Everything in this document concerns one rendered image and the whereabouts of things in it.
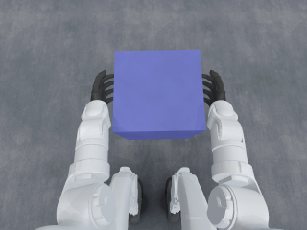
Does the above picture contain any carton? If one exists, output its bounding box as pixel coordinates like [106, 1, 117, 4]
[112, 49, 206, 140]

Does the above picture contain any robot right forearm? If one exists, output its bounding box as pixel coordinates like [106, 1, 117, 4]
[207, 100, 269, 214]

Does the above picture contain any robot left forearm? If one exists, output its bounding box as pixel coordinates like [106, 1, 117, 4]
[57, 100, 111, 220]

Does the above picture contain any left robot upper arm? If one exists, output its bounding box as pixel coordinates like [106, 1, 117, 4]
[36, 182, 117, 230]

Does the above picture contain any right robot upper arm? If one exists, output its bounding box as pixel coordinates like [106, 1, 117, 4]
[206, 184, 283, 230]

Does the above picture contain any robot left foot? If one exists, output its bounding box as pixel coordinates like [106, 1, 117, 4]
[129, 178, 143, 224]

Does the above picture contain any robot right hand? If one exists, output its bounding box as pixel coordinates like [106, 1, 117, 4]
[201, 70, 226, 107]

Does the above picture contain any robot left hand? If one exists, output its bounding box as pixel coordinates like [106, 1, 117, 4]
[90, 70, 114, 104]

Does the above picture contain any robot foot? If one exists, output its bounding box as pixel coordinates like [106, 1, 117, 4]
[129, 178, 143, 224]
[165, 177, 179, 223]

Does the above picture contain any robot right foot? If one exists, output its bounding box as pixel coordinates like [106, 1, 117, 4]
[165, 177, 179, 223]

